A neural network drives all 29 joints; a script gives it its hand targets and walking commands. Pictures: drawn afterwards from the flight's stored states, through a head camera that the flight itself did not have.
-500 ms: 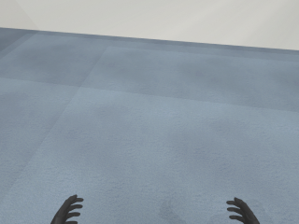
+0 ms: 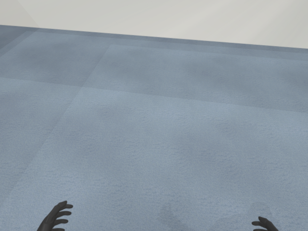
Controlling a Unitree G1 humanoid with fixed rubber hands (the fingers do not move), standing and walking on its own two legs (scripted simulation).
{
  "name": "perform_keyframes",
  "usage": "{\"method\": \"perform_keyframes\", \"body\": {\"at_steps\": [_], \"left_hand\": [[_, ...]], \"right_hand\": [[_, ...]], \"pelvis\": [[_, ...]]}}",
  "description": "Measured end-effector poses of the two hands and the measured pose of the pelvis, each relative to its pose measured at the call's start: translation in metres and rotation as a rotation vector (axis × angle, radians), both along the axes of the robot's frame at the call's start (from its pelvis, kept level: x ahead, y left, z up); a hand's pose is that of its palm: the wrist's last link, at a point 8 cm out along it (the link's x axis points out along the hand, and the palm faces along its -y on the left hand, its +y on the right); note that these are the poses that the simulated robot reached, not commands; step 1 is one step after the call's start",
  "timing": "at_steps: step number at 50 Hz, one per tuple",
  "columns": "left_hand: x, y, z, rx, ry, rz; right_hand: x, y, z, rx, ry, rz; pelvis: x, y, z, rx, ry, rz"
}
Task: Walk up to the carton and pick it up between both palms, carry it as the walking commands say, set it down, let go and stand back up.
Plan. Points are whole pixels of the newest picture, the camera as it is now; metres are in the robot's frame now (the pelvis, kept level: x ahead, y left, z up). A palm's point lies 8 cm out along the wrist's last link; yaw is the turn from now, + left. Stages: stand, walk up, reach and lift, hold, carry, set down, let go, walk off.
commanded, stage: stand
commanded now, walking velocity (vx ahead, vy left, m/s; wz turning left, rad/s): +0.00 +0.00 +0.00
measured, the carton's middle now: out of the picture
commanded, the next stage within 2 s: walk up in 0.40 s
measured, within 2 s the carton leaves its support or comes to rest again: neither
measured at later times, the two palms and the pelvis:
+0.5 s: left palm out of the picture +0.13 +0.30 -0.07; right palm out of the picture +0.11 -0.30 -0.09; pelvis +0.00 +0.00 +0.00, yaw +0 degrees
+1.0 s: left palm out of the picture +0.08 +0.29 -0.11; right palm out of the picture +0.02 -0.24 -0.08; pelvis -0.05 +0.04 +0.01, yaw -6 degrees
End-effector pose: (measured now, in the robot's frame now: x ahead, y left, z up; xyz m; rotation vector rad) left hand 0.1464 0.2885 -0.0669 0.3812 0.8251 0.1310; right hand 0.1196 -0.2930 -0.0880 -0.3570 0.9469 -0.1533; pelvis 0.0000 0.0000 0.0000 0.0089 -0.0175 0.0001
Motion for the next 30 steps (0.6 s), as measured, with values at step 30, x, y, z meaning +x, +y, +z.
{"method": "perform_keyframes", "body": {"at_steps": [30], "left_hand": [[-0.022, 0.007, -0.010, 0.000, 0.061, 0.030]], "right_hand": [[-0.020, -0.003, -0.006, -0.010, 0.058, -0.023]], "pelvis": [[-0.006, 0.002, 0.000, -0.002, -0.008, 0.000]]}}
